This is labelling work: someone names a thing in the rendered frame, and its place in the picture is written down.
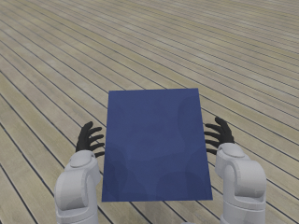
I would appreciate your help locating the carton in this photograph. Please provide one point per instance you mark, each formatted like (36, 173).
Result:
(155, 149)

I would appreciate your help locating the right robot hand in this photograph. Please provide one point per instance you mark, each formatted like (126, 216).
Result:
(225, 135)

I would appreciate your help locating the left robot forearm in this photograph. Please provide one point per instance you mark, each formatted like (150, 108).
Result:
(74, 193)

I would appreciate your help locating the right robot forearm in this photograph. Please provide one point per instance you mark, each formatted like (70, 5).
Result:
(244, 186)

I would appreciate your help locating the left robot hand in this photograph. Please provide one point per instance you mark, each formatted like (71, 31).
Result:
(84, 142)

